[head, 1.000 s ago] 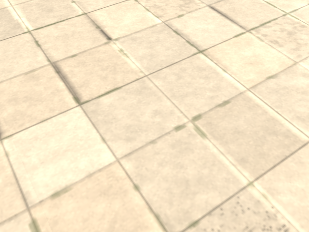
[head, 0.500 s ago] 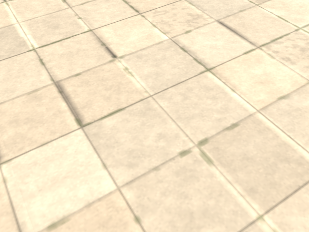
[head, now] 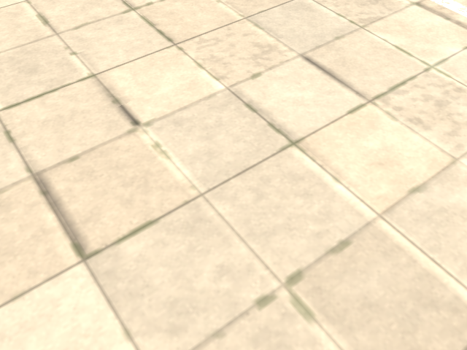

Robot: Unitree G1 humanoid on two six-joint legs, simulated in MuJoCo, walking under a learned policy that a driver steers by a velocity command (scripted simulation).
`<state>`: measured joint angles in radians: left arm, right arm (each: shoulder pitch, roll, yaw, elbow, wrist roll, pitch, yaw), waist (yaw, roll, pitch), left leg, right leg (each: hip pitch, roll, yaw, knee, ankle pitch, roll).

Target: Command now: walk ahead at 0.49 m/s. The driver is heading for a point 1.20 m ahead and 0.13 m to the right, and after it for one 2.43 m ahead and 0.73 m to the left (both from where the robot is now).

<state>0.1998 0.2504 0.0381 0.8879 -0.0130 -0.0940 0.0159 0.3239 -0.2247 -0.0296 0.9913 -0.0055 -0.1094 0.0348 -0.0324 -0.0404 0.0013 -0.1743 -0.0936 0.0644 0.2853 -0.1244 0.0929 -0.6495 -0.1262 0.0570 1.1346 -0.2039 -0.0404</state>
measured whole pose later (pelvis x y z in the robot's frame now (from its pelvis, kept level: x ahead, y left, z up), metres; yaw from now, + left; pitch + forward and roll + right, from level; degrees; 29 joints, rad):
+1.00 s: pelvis +0.55 -0.01 -0.01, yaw +1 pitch +2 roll +0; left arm 0.31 0.25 0.05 0.97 -0.02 -0.10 0.00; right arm 0.16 -0.24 -0.05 0.90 0.00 -0.10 0.04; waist 0.00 -0.02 0.03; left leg -0.36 -0.03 0.06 0.47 -0.15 0.07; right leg -0.39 -0.04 0.03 1.18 -0.37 -0.05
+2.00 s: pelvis +1.08 -0.03 -0.02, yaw +5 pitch +2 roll -2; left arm 0.31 0.25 0.06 0.99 0.01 -0.05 0.03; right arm 0.05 -0.24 -0.06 0.86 0.00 -0.08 0.04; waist 0.04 0.02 0.03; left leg -0.50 0.00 0.02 0.51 -0.04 0.07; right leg -0.06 0.00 -0.11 0.58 -0.45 0.01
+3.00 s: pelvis +1.15 -0.02 -0.01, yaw +40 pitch +2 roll -1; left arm 0.15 0.33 0.09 0.77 0.00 0.01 0.03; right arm 0.17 -0.30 -0.08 0.63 0.00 0.03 0.01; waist 0.02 -0.04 0.05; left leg -0.32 -0.03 -0.02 0.54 -0.26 0.04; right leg -0.49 -0.07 -0.02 1.06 -0.52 0.06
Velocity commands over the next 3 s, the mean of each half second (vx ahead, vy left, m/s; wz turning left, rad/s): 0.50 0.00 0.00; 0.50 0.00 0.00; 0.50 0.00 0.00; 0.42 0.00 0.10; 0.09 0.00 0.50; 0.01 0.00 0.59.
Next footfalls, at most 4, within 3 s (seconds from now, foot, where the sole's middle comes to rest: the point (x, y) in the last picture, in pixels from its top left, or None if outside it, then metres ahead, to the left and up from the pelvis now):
0.30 right None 0.34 -0.17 -0.78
0.86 left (210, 308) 0.65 0.07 -0.78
1.44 right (276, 220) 0.97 -0.16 -0.78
1.98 left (210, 163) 1.24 0.08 -0.78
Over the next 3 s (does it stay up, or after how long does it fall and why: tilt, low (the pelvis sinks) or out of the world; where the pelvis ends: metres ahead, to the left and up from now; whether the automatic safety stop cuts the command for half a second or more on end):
stays up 1.15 -0.02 -0.01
